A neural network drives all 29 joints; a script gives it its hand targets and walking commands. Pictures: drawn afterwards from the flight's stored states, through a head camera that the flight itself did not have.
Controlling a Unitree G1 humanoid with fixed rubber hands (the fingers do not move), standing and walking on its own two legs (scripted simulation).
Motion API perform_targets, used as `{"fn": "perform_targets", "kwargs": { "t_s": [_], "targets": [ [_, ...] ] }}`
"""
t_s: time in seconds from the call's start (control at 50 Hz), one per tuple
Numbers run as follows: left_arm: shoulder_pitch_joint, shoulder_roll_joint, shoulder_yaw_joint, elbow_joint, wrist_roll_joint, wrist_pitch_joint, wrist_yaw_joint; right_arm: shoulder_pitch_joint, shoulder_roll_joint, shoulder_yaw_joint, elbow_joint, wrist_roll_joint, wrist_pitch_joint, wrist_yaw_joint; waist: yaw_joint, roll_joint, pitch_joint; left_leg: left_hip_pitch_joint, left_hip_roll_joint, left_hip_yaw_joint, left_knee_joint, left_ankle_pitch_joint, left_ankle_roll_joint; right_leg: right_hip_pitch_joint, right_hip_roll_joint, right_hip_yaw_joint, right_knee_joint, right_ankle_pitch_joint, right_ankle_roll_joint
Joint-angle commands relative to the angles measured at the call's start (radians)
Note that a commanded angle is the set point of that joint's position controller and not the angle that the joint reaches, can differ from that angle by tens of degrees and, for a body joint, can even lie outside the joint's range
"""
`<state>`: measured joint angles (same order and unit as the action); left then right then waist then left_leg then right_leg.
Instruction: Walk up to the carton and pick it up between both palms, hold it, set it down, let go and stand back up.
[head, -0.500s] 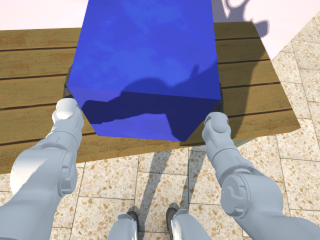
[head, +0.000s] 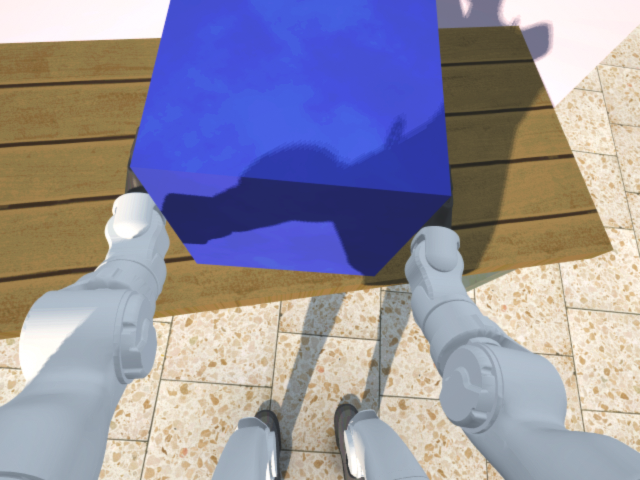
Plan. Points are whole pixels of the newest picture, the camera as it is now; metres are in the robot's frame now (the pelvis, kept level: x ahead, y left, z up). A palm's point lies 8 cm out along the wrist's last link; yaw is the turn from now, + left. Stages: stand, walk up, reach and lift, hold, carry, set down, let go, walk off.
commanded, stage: reach and lift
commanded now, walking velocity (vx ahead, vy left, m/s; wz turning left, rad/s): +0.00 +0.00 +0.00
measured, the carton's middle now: (298, 130) +0.54 +0.00 +0.00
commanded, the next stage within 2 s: none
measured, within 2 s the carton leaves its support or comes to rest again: leaves its support in 1.72 s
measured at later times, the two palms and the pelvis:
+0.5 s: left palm (147, 180) +0.47 +0.18 -0.02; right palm (432, 212) +0.42 -0.17 -0.02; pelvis +0.00 +0.00 +0.00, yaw +0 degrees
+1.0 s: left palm (147, 181) +0.47 +0.18 -0.01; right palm (433, 214) +0.42 -0.17 -0.02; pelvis +0.00 +0.00 +0.00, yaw +0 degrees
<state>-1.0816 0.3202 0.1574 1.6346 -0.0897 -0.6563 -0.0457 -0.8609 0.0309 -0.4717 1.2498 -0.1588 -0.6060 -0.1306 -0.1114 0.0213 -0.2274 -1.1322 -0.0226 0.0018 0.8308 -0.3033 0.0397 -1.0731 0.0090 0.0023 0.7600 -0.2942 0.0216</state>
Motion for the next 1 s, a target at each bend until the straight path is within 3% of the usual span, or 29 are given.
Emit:
{"fn": "perform_targets", "kwargs": {
  "t_s": [0.0,0.06,0.1,0.14,0.16,0.18,0.22,0.26,0.3,0.32,0.4,0.44,0.48,0.52,0.6,0.62,0.66,0.68,0.7,0.74,0.76,0.78,0.84,0.86,0.88,0.92,0.94,0.96,0.98],
  "targets": [
    [-0.53,-0.537,-0.136,0.017,0.214,-0.003,-0.133,-0.463,0.412,0.125,0.207,-0.249,-0.012,0.178,0.001,0.189,-0.703,0.8,0.074,0.023,0.05,0.605,-0.148,0.238,0.032,-0.159,-0.081,0.277,-0.077],
    [-0.519,-0.531,-0.148,-0.017,0.217,-0.005,-0.118,-0.451,0.405,0.134,0.223,-0.242,-0.012,0.18,0.002,0.225,-0.719,0.811,0.079,0.033,0.04,0.626,-0.158,0.243,0.041,-0.157,-0.082,0.293,-0.084],
    [-0.545,-0.517,-0.16,-0.023,0.196,-0.006,-0.124,-0.482,0.399,0.152,0.196,-0.226,-0.01,0.177,-0.002,0.201,-0.734,0.777,0.074,0.031,0.046,0.589,-0.147,0.252,0.033,-0.155,-0.075,0.308,-0.077],
    [-0.52,-0.53,-0.154,-0.002,0.228,-0.015,-0.124,-0.454,0.427,0.156,0.212,-0.235,-0.01,0.181,0.013,0.241,-0.731,0.801,0.083,0.026,0.05,0.625,-0.158,0.222,0.042,-0.16,-0.067,0.29,-0.081],
    [-0.522,-0.545,-0.145,-0.003,0.217,-0.004,-0.124,-0.469,0.41,0.171,0.218,-0.222,-0.01,0.174,0.016,0.202,-0.721,0.827,0.084,0.018,0.043,0.632,-0.156,0.228,0.039,-0.155,-0.087,0.268,-0.085],
    [-0.511,-0.546,-0.153,-0.003,0.204,-0.013,-0.122,-0.453,0.426,0.173,0.203,-0.229,-0.014,0.176,0.006,0.216,-0.736,0.815,0.077,0.026,0.047,0.647,-0.158,0.23,0.041,-0.155,-0.079,0.287,-0.079],
    [-0.539,-0.521,-0.157,-0.007,0.204,-0.013,-0.12,-0.49,0.403,0.155,0.19,-0.232,-0.013,0.178,0.005,0.216,-0.733,0.776,0.073,0.036,0.04,0.56,-0.149,0.239,0.033,-0.145,-0.079,0.258,-0.085],
    [-0.519,-0.557,-0.173,-0.023,0.206,-0.004,-0.11,-0.469,0.387,0.161,0.233,-0.222,-0.019,0.174,0.005,0.244,-0.746,0.832,0.089,0.004,0.043,0.66,-0.169,0.216,0.048,-0.161,-0.089,0.271,-0.081],
    [-0.474,-0.548,-0.153,0.02,0.207,-0.007,-0.117,-0.46,0.417,0.194,0.227,-0.219,-0.029,0.175,0.033,0.181,-0.734,0.828,0.088,0.014,0.058,0.699,-0.168,0.23,0.05,-0.155,-0.088,0.32,-0.083],
    [-0.494,-0.535,-0.175,0.005,0.211,-0.006,-0.117,-0.469,0.43,0.187,0.205,-0.216,-0.033,0.168,0.008,0.204,-0.733,0.799,0.081,0.016,0.056,0.672,-0.16,0.248,0.039,-0.145,-0.083,0.337,-0.08],
    [-0.556,-0.569,-0.185,-0.032,0.216,-0.034,-0.108,-0.48,0.442,0.215,0.21,-0.222,-0.061,0.164,0.032,0.216,-0.782,0.804,0.077,0.025,0.062,0.681,-0.165,0.25,0.046,-0.149,-0.07,0.354,-0.077],
    [-0.526,-0.611,-0.219,-0.085,0.211,-0.039,-0.092,-0.443,0.441,0.221,0.229,-0.224,-0.079,0.161,0.022,0.24,-0.794,0.843,0.084,0.018,0.066,0.764,-0.182,0.23,0.056,-0.157,-0.074,0.38,-0.08],
    [-0.525,-0.598,-0.219,-0.04,0.2,-0.044,-0.098,-0.458,0.436,0.234,0.22,-0.22,-0.08,0.16,0.013,0.206,-0.803,0.821,0.08,0.011,0.066,0.748,-0.169,0.242,0.051,-0.16,-0.087,0.392,-0.074],
    [-0.519,-0.615,-0.227,-0.052,0.196,-0.045,-0.093,-0.476,0.432,0.256,0.211,-0.211,-0.093,0.166,0.038,0.209,-0.833,0.817,0.077,0.013,0.067,0.732,-0.17,0.236,0.054,-0.16,-0.085,0.395,-0.073],
    [-0.479,-0.627,-0.235,-0.032,0.2,-0.049,-0.086,-0.437,0.402,0.241,0.247,-0.196,-0.105,0.164,0.019,0.242,-0.796,0.856,0.09,0.005,0.058,0.772,-0.177,0.206,0.057,-0.163,-0.097,0.391,-0.079],
    [-0.475,-0.631,-0.215,-0.031,0.202,-0.05,-0.086,-0.43,0.423,0.253,0.246,-0.201,-0.106,0.171,0.039,0.22,-0.798,0.839,0.084,0.013,0.058,0.75,-0.17,0.211,0.064,-0.156,-0.085,0.37,-0.078],
    [-0.46,-0.655,-0.267,-0.078,0.178,-0.05,-0.075,-0.401,0.428,0.28,0.257,-0.194,-0.107,0.172,0.03,0.243,-0.876,0.864,0.084,0.004,0.074,0.804,-0.178,0.216,0.064,-0.157,-0.088,0.426,-0.072],
    [-0.452,-0.635,-0.242,-0.047,0.198,-0.052,-0.083,-0.411,0.42,0.286,0.271,-0.181,-0.113,0.171,0.047,0.222,-0.853,0.848,0.082,0.005,0.078,0.814,-0.179,0.226,0.06,-0.154,-0.077,0.447,-0.073],
    [-0.47,-0.643,-0.249,-0.042,0.183,-0.053,-0.083,-0.427,0.426,0.27,0.289,-0.199,-0.111,0.166,0.023,0.211,-0.817,0.814,0.081,0.002,0.067,0.773,-0.178,0.214,0.063,-0.158,-0.085,0.437,-0.076],
    [-0.444,-0.661,-0.252,-0.08,0.163,-0.045,-0.078,-0.414,0.422,0.302,0.257,-0.176,-0.112,0.159,0.034,0.178,-0.865,0.865,0.087,-0.008,0.071,0.818,-0.172,0.22,0.068,-0.156,-0.088,0.433,-0.067],
    [-0.421,-0.645,-0.25,-0.06,0.18,-0.054,-0.07,-0.398,0.425,0.302,0.245,-0.181,-0.126,0.165,0.038,0.222,-0.877,0.871,0.087,-0.012,0.086,0.865,-0.183,0.218,0.081,-0.152,-0.072,0.457,-0.07],
    [-0.4,-0.676,-0.273,-0.083,0.168,-0.045,-0.066,-0.359,0.424,0.309,0.318,-0.177,-0.109,0.163,0.039,0.224,-0.851,0.888,0.09,-0.015,0.078,0.896,-0.19,0.206,0.077,-0.161,-0.087,0.467,-0.074],
    [-0.44,-0.681,-0.302,-0.106,0.162,-0.041,-0.062,-0.397,0.428,0.321,0.289,-0.168,-0.116,0.168,0.019,0.237,-0.901,0.906,0.092,-0.02,0.085,0.92,-0.193,0.183,0.081,-0.159,-0.084,0.459,-0.07],
    [-0.351,-0.683,-0.271,-0.102,0.166,-0.031,-0.054,-0.368,0.416,0.338,0.277,-0.156,-0.119,0.17,0.062,0.216,-0.893,0.895,0.088,-0.018,0.089,0.921,-0.189,0.187,0.087,-0.153,-0.081,0.477,-0.073],
    [-0.374,-0.673,-0.295,-0.1,0.162,-0.031,-0.056,-0.362,0.413,0.315,0.301,-0.17,-0.111,0.174,0.039,0.239,-0.897,0.881,0.091,-0.009,0.07,0.892,-0.192,0.191,0.083,-0.156,-0.089,0.455,-0.076],
    [-0.368,-0.71,-0.3,-0.075,0.141,-0.032,-0.061,-0.359,0.419,0.324,0.271,-0.159,-0.117,0.168,0.008,0.212,-0.918,0.894,0.089,-0.017,0.083,0.898,-0.184,0.182,0.083,-0.169,-0.082,0.476,-0.07],
    [-0.345,-0.684,-0.278,-0.099,0.171,-0.033,-0.054,-0.346,0.412,0.336,0.256,-0.152,-0.117,0.172,0.037,0.235,-0.904,0.887,0.091,-0.011,0.085,0.931,-0.19,0.21,0.085,-0.16,-0.062,0.505,-0.066],
    [-0.349,-0.694,-0.279,-0.091,0.151,-0.034,-0.053,-0.349,0.44,0.339,0.26,-0.153,-0.111,0.171,0.039,0.191,-0.908,0.868,0.075,-0.007,0.096,0.919,-0.19,0.241,0.087,-0.153,-0.068,0.524,-0.061],
    [-0.38,-0.703,-0.298,-0.121,0.151,-0.039,-0.055,-0.347,0.437,0.353,0.287,-0.134,-0.106,0.176,0.035,0.226,-0.924,0.895,0.085,-0.015,0.087,0.944,-0.186,0.243,0.087,-0.151,-0.065,0.51,-0.064]
  ]
}}
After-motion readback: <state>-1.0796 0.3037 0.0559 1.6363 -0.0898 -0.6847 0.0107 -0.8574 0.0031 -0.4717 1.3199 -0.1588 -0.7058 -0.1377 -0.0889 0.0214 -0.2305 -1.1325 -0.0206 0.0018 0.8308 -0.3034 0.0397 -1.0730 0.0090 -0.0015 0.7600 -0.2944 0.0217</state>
